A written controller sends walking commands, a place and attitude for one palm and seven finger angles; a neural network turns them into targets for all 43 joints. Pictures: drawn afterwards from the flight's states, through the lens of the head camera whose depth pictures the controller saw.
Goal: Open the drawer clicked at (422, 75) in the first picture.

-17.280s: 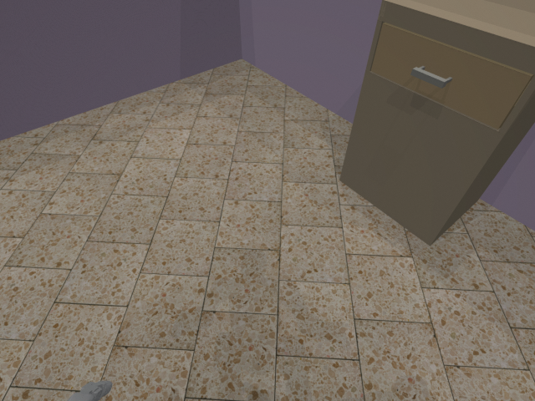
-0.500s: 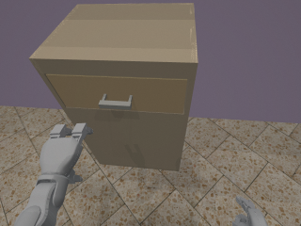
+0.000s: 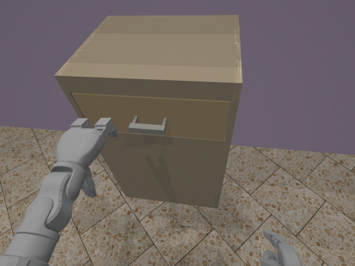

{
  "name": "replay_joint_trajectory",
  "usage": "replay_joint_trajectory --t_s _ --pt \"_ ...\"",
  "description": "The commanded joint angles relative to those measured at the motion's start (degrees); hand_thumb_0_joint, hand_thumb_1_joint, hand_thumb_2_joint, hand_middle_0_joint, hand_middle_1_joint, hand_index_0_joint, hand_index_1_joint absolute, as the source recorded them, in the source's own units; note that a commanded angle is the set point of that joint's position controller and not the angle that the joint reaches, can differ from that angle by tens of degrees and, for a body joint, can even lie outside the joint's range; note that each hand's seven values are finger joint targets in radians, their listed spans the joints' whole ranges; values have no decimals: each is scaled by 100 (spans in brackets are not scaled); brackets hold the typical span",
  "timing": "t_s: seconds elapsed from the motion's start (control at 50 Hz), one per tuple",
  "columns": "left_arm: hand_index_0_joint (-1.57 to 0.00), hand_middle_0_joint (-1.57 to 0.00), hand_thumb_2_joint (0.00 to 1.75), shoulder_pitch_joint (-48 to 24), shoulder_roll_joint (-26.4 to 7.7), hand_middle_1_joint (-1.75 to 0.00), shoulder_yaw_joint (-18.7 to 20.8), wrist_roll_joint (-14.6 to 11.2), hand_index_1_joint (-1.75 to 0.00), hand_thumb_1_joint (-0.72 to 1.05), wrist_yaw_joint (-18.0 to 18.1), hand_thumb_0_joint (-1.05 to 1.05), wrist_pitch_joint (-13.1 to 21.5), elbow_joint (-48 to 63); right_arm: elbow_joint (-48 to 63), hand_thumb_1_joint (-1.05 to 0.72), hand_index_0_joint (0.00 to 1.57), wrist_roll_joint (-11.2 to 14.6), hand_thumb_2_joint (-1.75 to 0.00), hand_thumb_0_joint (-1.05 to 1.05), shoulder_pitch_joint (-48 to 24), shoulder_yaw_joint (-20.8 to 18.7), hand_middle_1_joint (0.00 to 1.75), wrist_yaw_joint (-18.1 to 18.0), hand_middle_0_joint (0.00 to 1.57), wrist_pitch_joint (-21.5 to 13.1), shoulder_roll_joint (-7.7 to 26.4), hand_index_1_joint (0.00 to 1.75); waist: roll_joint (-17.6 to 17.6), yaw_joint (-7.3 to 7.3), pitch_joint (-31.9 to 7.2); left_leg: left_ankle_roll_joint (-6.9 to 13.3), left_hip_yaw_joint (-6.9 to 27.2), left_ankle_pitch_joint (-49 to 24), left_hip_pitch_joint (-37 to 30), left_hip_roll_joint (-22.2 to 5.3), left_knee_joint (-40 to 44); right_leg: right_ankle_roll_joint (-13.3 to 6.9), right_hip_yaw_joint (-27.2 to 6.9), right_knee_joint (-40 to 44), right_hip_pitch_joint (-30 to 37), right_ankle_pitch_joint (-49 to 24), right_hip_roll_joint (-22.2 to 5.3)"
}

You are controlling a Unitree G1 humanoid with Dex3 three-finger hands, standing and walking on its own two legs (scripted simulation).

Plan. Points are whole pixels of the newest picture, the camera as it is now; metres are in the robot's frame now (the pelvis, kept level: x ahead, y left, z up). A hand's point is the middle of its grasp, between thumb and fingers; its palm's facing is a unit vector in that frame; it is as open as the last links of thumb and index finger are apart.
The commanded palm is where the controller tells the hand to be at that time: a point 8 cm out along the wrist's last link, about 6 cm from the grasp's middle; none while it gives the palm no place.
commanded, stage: raise the hand with hooked fingers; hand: left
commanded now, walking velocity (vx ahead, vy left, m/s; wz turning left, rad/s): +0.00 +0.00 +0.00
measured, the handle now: (148, 124) +0.53 +0.19 -0.05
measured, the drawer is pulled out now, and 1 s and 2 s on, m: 0.00 0.00 0.00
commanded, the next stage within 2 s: move the hooked fingers above the handle in 0.26 s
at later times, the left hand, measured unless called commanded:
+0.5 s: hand (102, 164) +0.30 +0.22 +0.06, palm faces +0.00 -0.04 -1.00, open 13.8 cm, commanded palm +0.29 +0.23 +0.12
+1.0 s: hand (123, 146) +0.37 +0.20 +0.04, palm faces -0.03 -0.01 -1.00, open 13.8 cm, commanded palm +0.35 +0.21 +0.10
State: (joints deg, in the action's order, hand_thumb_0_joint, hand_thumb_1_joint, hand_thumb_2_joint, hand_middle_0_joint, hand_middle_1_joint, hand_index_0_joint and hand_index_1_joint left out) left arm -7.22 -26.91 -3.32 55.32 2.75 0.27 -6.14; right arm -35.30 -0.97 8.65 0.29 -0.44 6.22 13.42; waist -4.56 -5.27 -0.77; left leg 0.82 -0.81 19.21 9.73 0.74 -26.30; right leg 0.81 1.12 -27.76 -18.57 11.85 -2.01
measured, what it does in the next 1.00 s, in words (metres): stands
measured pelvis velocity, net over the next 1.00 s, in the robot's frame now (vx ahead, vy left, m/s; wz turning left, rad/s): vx -0.01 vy -0.01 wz -0.01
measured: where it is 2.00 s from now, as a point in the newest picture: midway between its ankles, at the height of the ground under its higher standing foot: outside the picture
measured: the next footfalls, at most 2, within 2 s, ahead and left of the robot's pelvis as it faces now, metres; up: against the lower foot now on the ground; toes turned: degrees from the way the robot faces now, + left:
none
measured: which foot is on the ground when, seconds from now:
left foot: down 0.00-1.00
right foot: down 0.00-1.00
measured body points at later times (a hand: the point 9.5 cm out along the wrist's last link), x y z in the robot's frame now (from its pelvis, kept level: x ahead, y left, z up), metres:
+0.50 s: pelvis -0.01 -0.01 +0.00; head +0.02 -0.05 +0.45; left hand +0.30 +0.22 +0.12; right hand +0.17 -0.24 -0.12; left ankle -0.06 +0.11 -0.74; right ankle +0.03 -0.13 -0.74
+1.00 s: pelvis -0.01 -0.01 -0.01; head +0.04 -0.04 +0.44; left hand +0.37 +0.20 +0.10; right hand +0.11 -0.27 -0.14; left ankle -0.06 +0.11 -0.74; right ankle +0.03 -0.13 -0.74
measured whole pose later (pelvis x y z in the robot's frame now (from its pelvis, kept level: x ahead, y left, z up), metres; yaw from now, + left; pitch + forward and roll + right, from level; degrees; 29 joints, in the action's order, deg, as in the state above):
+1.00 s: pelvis -0.01 -0.01 -0.01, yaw +0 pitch +8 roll +1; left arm -23.7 -24.0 -5.9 60.0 10.6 4.7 -30.6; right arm -38.1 -0.1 13.6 -2.8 -1.4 5.8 14.8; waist -3.3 -1.6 -2.7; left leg 0.1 -1.4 19.2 18.1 0.6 -29.3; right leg 0.0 0.5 -31.5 -27.6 11.9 -1.8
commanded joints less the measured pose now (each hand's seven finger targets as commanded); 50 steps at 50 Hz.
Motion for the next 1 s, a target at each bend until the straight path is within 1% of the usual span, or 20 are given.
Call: replay_joint_trajectory --t_s 0.0,0.1,0.14,0.22,0.24,0.34,0.44,0.46,0.5,0.58,0.6,0.62,0.64,0.68,0.74,0.78,0.88,0.9,0.94,0.98 --pt "-30 -30 30 -1049 -1015 -120 733 -75 -120 -50 119 0 192 1058 845 -90 20 11 -90 0 -485 -317 30 -6 20 -242 740 30 557 18 -1350 -61 -7 -2664 444 20 315 -342 46 8 1465 -1592 238" --pt "-30 -30 30 -1234 -1275 -120 1050 -32 -120 -50 440 0 525 1458 824 -90 20 -23 -90 0 -449 -366 30 -18 20 -298 729 30 345 -30 -1604 -55 35 -2613 421 61 303 -351 -18 -14 1536 -1615 215" --pt "-30 -30 30 -1214 -1230 -120 1065 -20 -120 -50 624 0 601 1404 774 -90 20 -15 -90 0 -401 -389 30 -28 20 -327 686 30 256 -24 -1591 -46 -1 -2450 457 92 314 -354 -37 6 1524 -1537 185" --pt "-30 -30 30 -1287 -1188 -120 1042 53 -120 -50 900 0 508 1252 706 -90 20 29 -90 0 -419 -417 30 -26 20 -345 679 30 158 22 -1560 -52 -40 -2239 502 107 322 -350 -37 23 1394 -1350 183" --pt "-30 -30 30 -1263 -1166 -120 1027 44 -120 -50 936 0 464 1203 695 -90 20 33 -90 0 -400 -429 30 -32 20 -350 680 30 264 9 -1611 -42 -62 -2182 518 110 338 -342 -41 36 1450 -1342 171" --pt "-30 -30 30 -1182 -931 -120 656 8 -120 -50 793 0 129 950 713 -90 20 89 -90 0 -518 -402 30 -44 20 -326 708 30 415 67 -1384 -7 -129 -1880 589 122 412 -318 -41 146 1397 -1098 174" --pt "-30 -30 30 -1834 -1064 -120 583 60 -120 -50 572 0 114 426 655 -90 20 92 -90 0 -450 -357 30 -136 20 -304 735 30 677 185 -1221 43 -169 -1544 729 145 396 -273 -59 225 1295 -834 162" --pt "-30 -30 30 -1953 -1106 -120 610 74 -120 -50 555 0 180 367 646 -90 20 83 -90 0 -421 -361 30 -155 20 -319 740 30 747 193 -1289 55 -161 -1554 733 153 366 -267 -57 204 1303 -870 164" --pt "-30 -30 30 -2102 -1263 -120 749 98 -120 -50 555 0 329 389 658 -90 20 66 -90 0 -388 -376 30 -184 20 -332 755 30 541 152 -1526 51 -151 -1630 695 176 333 -273 -97 160 1400 -952 169" --pt "-30 -30 30 -2586 -1060 -120 574 148 -120 -50 690 0 577 52 593 -90 20 57 -90 0 -265 -387 30 -210 20 -379 678 30 397 247 -1475 39 -146 -1591 742 193 248 -282 -57 101 1149 -944 157" --pt "-30 -30 30 -2678 -1178 -120 704 160 -120 -50 733 0 596 -108 573 -90 20 67 -90 0 -201 -404 30 -208 20 -389 707 30 430 257 -1468 34 -132 -1540 808 191 247 -279 -62 108 1122 -860 176" --pt "-30 -30 30 -2791 -1130 -120 637 209 -120 -50 777 0 616 -215 541 -90 20 66 -90 0 -185 -411 30 -203 20 -396 690 30 373 272 -1437 22 -149 -1546 818 189 223 -280 -47 82 1033 -862 164" --pt "-30 -30 30 -2857 -1065 -120 595 211 -120 -50 823 0 630 -264 548 -90 20 65 -90 0 -128 -421 30 -199 20 -399 685 30 449 255 -1576 22 -136 -1584 836 195 217 -284 -29 39 1091 -908 164" --pt "-30 -30 30 -3062 -1015 -120 517 278 -120 -50 903 0 605 -487 502 -90 20 76 -90 0 -66 -446 30 -186 20 -396 698 30 335 285 -1650 1 -140 -1631 853 197 175 -302 -3 -18 994 -949 175" --pt "-30 -30 30 -3094 -1116 -120 623 324 -120 -50 980 0 543 -762 485 -90 20 77 -90 0 14 -487 30 -174 20 -379 721 30 459 261 -1889 16 -164 -1771 924 195 118 -298 -31 -88 1140 -1154 174" --pt "-30 -30 30 -3114 -977 -120 508 319 -120 -50 990 0 501 -788 493 -90 20 85 -90 0 56 -509 30 -153 20 -352 731 30 421 250 -2058 10 -177 -2004 931 197 70 -310 -22 -180 1205 -1432 178" --pt "-30 -30 30 -3415 -875 -120 378 345 -120 -50 1000 0 416 -1293 442 -90 20 113 -90 0 220 -531 30 -143 20 -301 795 30 685 357 -1882 28 -149 -1885 1098 166 53 -300 18 -216 994 -1324 196" --pt "-30 -30 30 -3519 -991 -120 474 377 -120 -50 1013 0 427 -1325 449 -90 20 110 -90 0 214 -546 30 -149 20 -293 823 30 609 343 -1930 30 -145 -1876 1104 174 47 -311 6 -217 997 -1272 208" --pt "-30 -30 30 -3822 -938 -120 375 447 -120 -50 1080 0 458 -1394 414 -90 20 101 -90 0 294 -555 30 -146 20 -277 808 30 507 399 -1951 30 -152 -1897 1071 167 -1 -318 17 -266 877 -1273 205" --pt "-30 -30 30 -3888 -936 -120 411 473 -120 -50 1164 0 523 -1336 413 -90 20 79 -90 0 384 -594 30 -132 20 -286 798 30 439 364 -2229 26 -134 -2103 1015 166 -56 -333 -1 -349 968 -1461 210"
